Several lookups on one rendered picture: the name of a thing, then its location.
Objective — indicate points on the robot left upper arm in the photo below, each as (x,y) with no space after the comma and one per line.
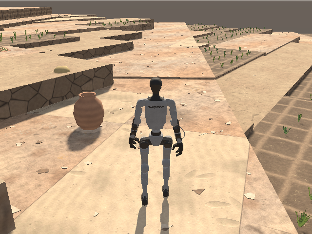
(140,103)

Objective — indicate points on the right robot forearm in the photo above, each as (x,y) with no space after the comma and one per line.
(177,133)

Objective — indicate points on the robot left hand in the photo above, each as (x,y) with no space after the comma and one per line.
(131,142)

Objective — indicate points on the humanoid robot torso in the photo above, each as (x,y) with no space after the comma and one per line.
(155,114)

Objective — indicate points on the robot right upper arm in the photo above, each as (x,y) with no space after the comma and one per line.
(173,112)

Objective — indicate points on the left robot forearm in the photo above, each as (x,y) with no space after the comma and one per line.
(133,130)

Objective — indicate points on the robot right foot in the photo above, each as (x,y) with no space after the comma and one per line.
(165,192)

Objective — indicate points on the robot right hand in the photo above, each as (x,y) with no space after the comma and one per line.
(180,145)

